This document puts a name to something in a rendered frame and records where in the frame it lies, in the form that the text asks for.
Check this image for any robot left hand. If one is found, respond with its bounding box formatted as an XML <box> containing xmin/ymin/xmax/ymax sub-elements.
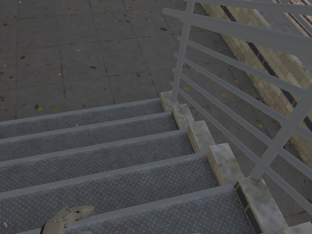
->
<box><xmin>40</xmin><ymin>206</ymin><xmax>95</xmax><ymax>234</ymax></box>

